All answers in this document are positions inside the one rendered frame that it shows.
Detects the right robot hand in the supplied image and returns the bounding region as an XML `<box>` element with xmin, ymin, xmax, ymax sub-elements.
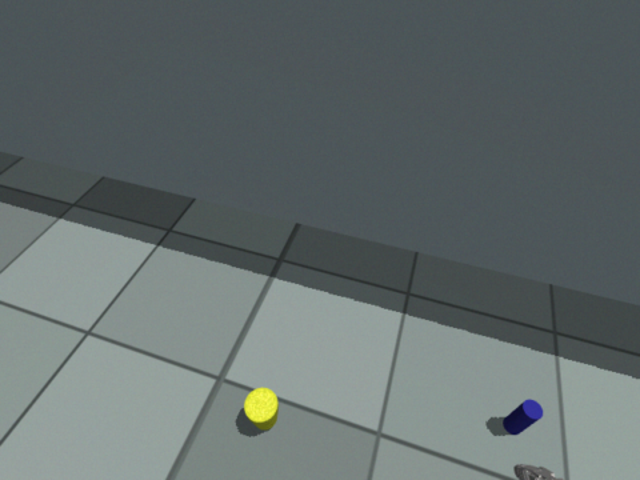
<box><xmin>514</xmin><ymin>464</ymin><xmax>564</xmax><ymax>480</ymax></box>

